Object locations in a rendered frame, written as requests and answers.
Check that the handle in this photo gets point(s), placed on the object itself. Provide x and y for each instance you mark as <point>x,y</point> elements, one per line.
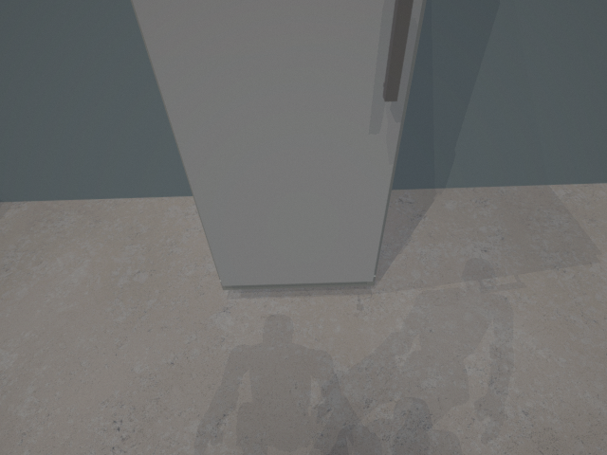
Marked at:
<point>397,47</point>

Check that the fridge door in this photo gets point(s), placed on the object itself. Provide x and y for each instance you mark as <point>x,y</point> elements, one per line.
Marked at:
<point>278,112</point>

